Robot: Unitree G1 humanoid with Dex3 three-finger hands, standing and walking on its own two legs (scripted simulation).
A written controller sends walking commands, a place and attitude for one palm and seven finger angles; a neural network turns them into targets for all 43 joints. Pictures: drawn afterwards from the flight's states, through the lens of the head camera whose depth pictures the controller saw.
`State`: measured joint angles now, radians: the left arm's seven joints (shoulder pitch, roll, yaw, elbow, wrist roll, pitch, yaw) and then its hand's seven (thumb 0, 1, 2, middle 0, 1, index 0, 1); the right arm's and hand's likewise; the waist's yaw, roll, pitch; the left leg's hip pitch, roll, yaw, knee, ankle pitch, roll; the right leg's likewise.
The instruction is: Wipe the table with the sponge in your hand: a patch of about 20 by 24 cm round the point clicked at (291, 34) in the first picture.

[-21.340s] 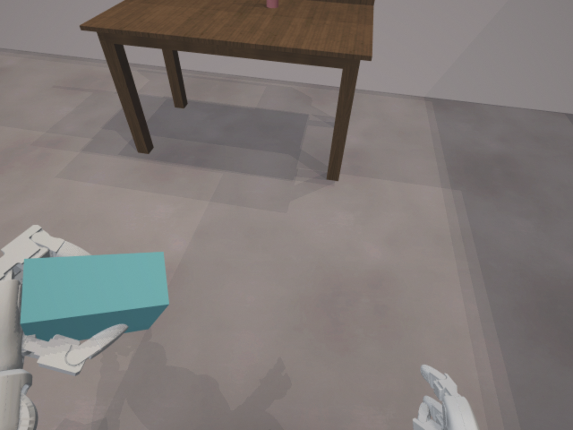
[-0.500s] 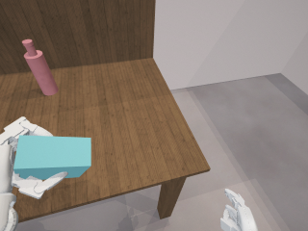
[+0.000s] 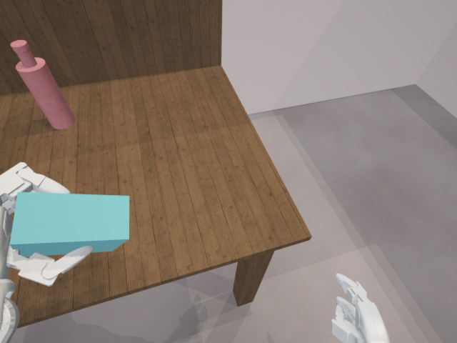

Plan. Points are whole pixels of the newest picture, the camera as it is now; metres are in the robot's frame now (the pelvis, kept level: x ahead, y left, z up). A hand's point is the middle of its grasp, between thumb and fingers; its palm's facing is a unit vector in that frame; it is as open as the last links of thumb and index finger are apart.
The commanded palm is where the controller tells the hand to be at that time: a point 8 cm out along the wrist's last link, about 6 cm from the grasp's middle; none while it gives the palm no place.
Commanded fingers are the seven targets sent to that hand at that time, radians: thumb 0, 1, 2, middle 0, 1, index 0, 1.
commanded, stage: come to a stop and stand still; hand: left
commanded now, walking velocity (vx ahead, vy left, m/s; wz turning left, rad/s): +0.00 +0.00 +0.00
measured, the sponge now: (89, 226) +0.24 +0.22 +0.12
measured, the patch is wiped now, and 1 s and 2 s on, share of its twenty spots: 0.00 0.00 0.00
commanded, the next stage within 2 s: look again from close up in 0.66 s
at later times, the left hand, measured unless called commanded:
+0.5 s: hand (38, 226) +0.23 +0.27 +0.15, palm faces +0.35 -0.87 -0.36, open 10.0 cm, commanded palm +0.16 +0.30 +0.17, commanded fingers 0.00 0.10 1.30 -1.20 -1.60 -1.20 -1.60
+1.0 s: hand (34, 232) +0.22 +0.26 +0.15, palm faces +0.37 -0.85 -0.38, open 10.0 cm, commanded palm +0.15 +0.30 +0.17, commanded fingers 0.00 0.10 1.30 -1.20 -1.60 -1.20 -1.60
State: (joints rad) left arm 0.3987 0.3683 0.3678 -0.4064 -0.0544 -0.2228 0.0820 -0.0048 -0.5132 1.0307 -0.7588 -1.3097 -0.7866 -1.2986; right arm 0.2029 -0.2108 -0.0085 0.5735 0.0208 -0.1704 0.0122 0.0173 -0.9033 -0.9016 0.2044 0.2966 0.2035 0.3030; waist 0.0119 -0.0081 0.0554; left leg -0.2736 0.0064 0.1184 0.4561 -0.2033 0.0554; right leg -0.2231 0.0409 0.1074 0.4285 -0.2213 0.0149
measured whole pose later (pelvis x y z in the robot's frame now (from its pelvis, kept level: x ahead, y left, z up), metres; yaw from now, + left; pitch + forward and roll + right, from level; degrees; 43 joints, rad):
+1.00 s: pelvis +0.00 +0.01 +0.00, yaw +2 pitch +0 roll -2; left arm 0.43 0.37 0.34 -0.46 -0.04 -0.20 0.10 0.00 -0.51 1.03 -0.75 -1.31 -0.78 -1.31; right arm 0.20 -0.19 0.02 0.58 0.01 -0.15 -0.04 0.02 -0.90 -0.90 0.20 0.30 0.20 0.30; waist 0.01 -0.03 0.05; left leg -0.25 -0.01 0.10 0.43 -0.19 0.07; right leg -0.17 0.02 0.09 0.37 -0.20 0.03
